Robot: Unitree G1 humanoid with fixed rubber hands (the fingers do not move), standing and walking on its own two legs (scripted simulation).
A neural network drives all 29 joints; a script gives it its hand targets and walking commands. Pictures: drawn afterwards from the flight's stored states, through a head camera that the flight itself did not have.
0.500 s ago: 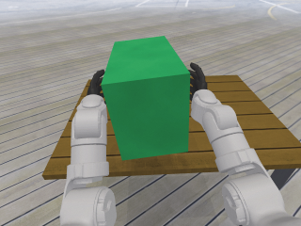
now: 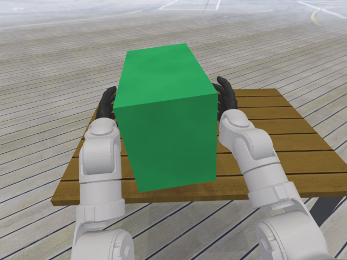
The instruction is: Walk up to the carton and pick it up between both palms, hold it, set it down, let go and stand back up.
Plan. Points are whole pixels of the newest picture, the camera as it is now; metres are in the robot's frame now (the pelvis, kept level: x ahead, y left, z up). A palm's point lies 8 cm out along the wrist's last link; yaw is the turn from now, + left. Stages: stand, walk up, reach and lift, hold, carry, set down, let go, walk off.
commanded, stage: hold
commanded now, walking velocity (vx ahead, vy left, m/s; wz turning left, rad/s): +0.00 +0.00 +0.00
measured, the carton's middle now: (165, 107) +0.43 +0.00 +0.21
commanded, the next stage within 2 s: set down in 0.02 s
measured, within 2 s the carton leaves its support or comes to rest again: neither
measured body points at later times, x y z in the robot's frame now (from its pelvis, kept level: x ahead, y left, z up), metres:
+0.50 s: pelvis -0.02 -0.01 +0.00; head -0.07 +0.01 +0.45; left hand +0.39 +0.13 +0.20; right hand +0.38 -0.13 +0.21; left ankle +0.03 +0.13 -0.74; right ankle +0.02 -0.12 -0.74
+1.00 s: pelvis +0.02 +0.00 +0.01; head +0.03 +0.01 +0.46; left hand +0.45 +0.11 +0.15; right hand +0.44 -0.15 +0.16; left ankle +0.03 +0.13 -0.74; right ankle +0.02 -0.12 -0.74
